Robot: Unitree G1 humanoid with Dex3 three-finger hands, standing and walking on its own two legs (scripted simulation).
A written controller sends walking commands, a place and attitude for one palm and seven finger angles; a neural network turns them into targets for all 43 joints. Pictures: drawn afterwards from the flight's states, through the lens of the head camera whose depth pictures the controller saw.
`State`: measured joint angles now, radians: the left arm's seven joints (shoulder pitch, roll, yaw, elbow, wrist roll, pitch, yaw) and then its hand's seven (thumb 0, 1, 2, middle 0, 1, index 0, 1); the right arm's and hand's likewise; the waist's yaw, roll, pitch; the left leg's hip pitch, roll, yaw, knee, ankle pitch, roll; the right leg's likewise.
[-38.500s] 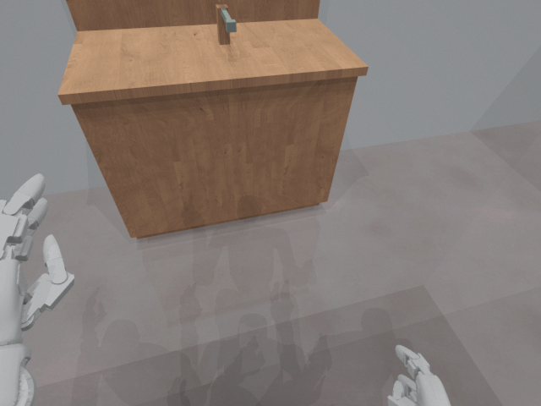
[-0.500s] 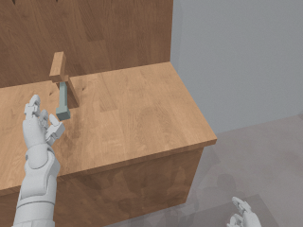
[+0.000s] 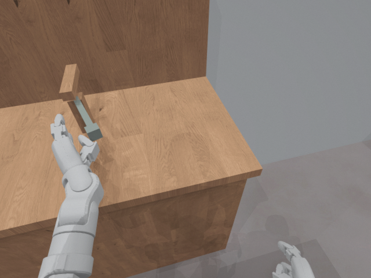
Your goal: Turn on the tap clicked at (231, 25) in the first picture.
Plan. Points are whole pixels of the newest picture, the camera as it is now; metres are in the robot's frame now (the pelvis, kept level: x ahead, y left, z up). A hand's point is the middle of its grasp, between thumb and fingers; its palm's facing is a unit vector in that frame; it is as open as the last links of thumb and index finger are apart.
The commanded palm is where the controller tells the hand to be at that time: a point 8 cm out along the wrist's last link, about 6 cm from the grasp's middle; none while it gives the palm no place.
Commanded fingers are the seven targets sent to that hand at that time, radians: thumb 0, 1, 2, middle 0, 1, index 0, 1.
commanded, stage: push the lever round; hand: left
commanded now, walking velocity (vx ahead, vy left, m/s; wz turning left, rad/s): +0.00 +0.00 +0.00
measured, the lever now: (93, 132) +0.39 +0.24 +0.12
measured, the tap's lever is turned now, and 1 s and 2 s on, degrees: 19 47 86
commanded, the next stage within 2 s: lift the hand up off the lever in 1.88 s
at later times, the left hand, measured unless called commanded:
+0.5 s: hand (113, 136) +0.39 +0.20 +0.12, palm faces +0.70 -0.71 -0.07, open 7.7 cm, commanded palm +0.34 +0.22 +0.12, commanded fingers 0.00 0.90 0.90 -0.15 -0.15 -0.15 -0.15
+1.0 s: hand (125, 128) +0.42 +0.18 +0.11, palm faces +0.76 -0.64 -0.11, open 7.7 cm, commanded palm +0.37 +0.19 +0.12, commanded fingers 0.00 0.90 0.90 -0.15 -0.15 -0.15 -0.15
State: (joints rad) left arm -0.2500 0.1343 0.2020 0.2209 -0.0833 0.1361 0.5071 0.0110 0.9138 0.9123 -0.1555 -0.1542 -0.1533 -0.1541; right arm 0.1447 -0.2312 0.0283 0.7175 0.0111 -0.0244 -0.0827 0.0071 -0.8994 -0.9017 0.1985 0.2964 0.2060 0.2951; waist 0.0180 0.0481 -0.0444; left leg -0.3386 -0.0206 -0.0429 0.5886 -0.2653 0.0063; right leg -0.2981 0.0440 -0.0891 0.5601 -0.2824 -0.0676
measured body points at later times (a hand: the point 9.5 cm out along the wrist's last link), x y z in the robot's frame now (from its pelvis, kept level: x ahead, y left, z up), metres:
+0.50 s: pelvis +0.01 -0.01 +0.00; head +0.01 -0.02 +0.45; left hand +0.34 +0.23 +0.12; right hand +0.17 -0.25 -0.11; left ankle +0.03 +0.12 -0.73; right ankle +0.01 -0.07 -0.73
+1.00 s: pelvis +0.01 -0.01 +0.00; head +0.02 -0.02 +0.45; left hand +0.37 +0.21 +0.12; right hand +0.16 -0.24 -0.12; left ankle +0.03 +0.12 -0.73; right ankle +0.01 -0.07 -0.73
